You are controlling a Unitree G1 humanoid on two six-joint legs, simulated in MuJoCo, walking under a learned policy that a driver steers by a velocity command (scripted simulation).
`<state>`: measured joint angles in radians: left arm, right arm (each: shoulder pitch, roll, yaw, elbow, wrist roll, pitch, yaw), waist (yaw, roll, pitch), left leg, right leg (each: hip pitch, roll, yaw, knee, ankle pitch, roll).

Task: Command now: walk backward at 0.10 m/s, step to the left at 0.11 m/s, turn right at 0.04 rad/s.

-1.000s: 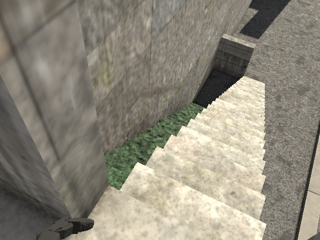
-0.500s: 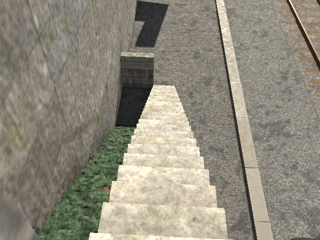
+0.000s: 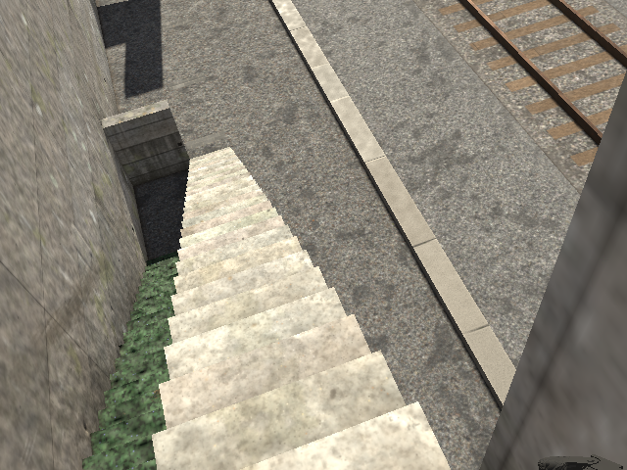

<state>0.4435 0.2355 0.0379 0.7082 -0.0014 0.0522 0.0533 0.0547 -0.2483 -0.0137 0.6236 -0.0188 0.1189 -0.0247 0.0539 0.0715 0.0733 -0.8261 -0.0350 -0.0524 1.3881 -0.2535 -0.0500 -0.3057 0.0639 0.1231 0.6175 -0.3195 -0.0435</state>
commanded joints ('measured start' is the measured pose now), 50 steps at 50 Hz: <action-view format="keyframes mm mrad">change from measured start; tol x32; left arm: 1 -6 178 54 -73 14 -25 43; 30 -455 65 3 -84 38 9 -42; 50 58 88 -14 -64 27 -13 -82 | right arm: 1 20 -39 -33 -30 -14 -8 -1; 15 399 -235 -52 -2 -13 -252 51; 34 -125 -128 -89 -138 33 -61 -13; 48 184 135 62 -73 -86 -211 137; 50 391 -344 -122 -15 103 -204 25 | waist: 1 -25 -162 -119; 7 29 -304 -131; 14 32 239 -231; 18 -66 -332 2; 32 3 145 -146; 37 -4 -354 -108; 46 27 -273 -165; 48 -202 -6 198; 50 -24 59 -176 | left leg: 1 -3 -46 -107 51 15 17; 12 553 29 104 -727 5 36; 15 887 389 -778 -1050 455 457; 27 716 137 -378 -1040 828 236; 31 422 38 -425 -1108 -234 119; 37 -164 -108 -155 -445 -211 101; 49 782 70 94 -755 -31 60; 50 892 350 -482 -813 221 122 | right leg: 1 164 -311 188 -96 826 -132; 11 -160 -388 173 -184 -143 -181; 15 -535 41 102 757 -358 130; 30 -163 71 -32 171 18 8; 35 571 -153 9 -232 24 27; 38 319 -500 547 -420 -425 -72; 45 3 -69 -250 -107 306 -165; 48 -479 -248 33 -138 37 -168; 50 -349 -26 -185 421 -376 -90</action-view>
